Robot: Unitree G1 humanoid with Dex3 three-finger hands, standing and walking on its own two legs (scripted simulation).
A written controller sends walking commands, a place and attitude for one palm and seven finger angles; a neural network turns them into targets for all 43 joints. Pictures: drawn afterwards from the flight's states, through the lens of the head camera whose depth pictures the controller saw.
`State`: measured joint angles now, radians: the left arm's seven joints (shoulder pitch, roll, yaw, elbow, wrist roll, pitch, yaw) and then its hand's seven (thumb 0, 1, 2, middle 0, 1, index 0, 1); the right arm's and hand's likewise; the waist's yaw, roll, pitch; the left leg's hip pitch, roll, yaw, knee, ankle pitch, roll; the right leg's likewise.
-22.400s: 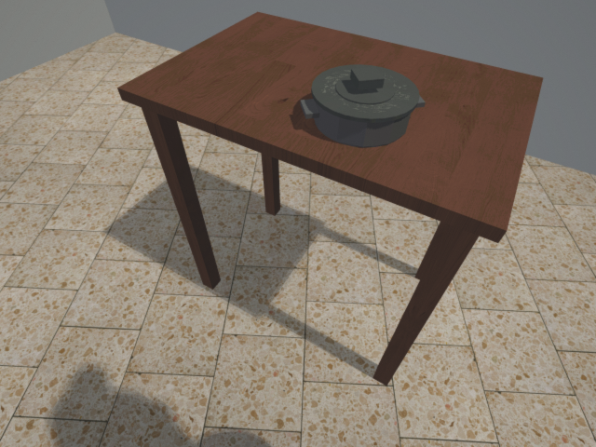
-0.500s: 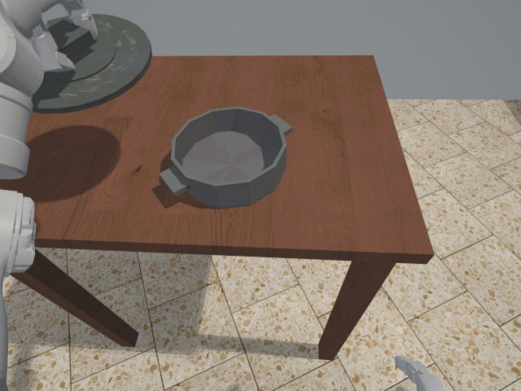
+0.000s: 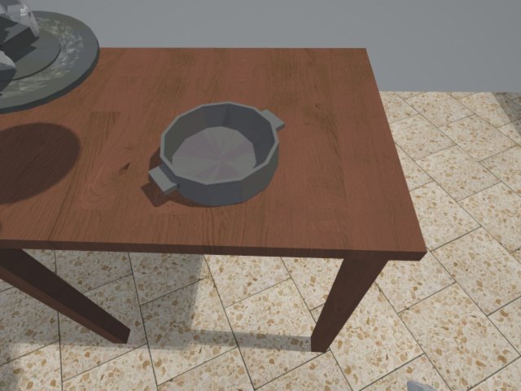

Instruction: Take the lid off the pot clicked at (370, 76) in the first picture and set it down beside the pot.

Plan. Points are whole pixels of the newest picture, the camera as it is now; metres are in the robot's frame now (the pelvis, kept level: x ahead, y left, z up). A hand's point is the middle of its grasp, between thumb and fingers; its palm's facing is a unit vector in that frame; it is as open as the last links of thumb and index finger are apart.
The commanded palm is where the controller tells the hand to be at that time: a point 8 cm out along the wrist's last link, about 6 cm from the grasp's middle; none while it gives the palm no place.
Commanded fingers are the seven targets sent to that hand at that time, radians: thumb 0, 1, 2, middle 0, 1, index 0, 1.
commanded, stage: lower the lid onto the table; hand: left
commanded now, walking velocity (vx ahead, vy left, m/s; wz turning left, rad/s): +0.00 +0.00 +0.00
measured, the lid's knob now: (2, 37) +0.49 +0.31 +0.29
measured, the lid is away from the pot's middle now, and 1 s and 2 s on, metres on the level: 0.25 0.24 0.23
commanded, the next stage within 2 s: none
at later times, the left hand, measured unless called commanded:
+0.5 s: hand (9, 58) +0.46 +0.29 +0.28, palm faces -0.19 -0.07 -0.98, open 8.7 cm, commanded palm +0.44 +0.29 +0.35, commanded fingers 0.00 0.42 1.25 -0.88 -0.87 -0.86 -0.84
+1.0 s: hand (26, 89) +0.45 +0.30 +0.24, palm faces -0.26 -0.08 -0.96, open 8.7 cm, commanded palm +0.44 +0.30 +0.31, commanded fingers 0.00 0.42 1.25 -0.88 -0.87 -0.86 -0.84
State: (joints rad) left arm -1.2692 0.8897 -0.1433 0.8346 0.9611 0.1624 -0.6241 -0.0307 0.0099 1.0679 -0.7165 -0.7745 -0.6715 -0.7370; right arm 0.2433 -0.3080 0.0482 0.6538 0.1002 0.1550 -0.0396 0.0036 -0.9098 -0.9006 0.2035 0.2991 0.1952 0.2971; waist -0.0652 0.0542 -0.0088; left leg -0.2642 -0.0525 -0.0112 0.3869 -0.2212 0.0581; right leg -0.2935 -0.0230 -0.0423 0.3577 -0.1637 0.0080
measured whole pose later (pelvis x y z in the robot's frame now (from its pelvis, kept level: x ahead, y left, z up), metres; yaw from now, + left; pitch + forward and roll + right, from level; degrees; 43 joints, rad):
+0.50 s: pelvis +0.00 +0.00 +0.00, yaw +0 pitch +6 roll -1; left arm -1.21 0.84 -0.14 0.82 0.95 0.23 -0.62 -0.03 0.01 1.07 -0.71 -0.77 -0.67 -0.74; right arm 0.22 -0.30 0.05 0.63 0.10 0.14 -0.03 0.00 -0.91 -0.90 0.20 0.30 0.20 0.30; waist -0.06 0.06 -0.01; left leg -0.27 -0.06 -0.01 0.40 -0.23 0.06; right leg -0.30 -0.03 -0.04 0.37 -0.18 0.01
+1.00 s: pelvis +0.00 +0.00 +0.00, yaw +0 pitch +5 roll -1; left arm -1.13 0.83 -0.13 0.84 0.93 0.17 -0.59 -0.03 0.02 1.07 -0.71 -0.77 -0.66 -0.74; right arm 0.24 -0.31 0.04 0.64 0.10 0.14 -0.03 0.00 -0.91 -0.90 0.20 0.30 0.20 0.30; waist -0.08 0.05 0.00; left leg -0.27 -0.05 -0.01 0.42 -0.24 0.06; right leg -0.29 -0.02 -0.04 0.37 -0.17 0.01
